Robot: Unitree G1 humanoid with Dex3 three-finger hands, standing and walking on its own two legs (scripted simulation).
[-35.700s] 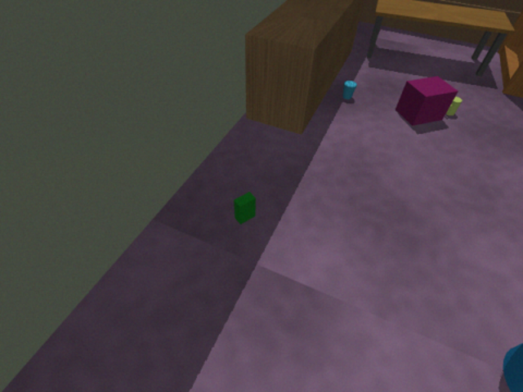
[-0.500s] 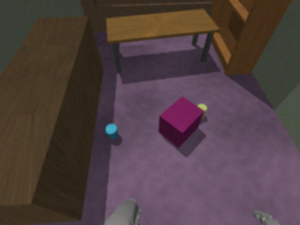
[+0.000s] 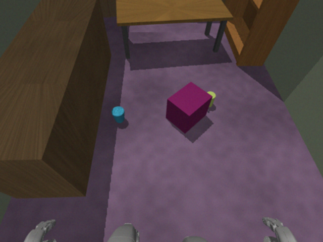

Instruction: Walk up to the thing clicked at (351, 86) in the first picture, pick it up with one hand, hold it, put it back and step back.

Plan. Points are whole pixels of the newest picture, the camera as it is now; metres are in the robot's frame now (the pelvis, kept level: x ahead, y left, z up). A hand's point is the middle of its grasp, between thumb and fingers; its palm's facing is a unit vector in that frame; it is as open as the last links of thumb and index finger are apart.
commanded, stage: step back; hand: left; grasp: from above
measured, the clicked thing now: (118, 115) +0.96 +0.32 -0.70
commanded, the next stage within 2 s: stand in 1.46 s
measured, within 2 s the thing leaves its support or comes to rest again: neither
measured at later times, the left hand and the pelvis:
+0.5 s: hand out of the picture -0.10 +0.29 -0.13, palm faces +0.09 -0.91 -0.41, open 7.4 cm; pelvis -0.12 -0.01 +0.01, yaw +6 degrees
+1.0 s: hand out of the picture -0.04 +0.29 -0.15, palm faces +0.07 -0.93 -0.37, open 7.4 cm; pelvis -0.08 +0.02 +0.01, yaw +4 degrees
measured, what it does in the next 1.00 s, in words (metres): steps on the spot: right foot, then left foot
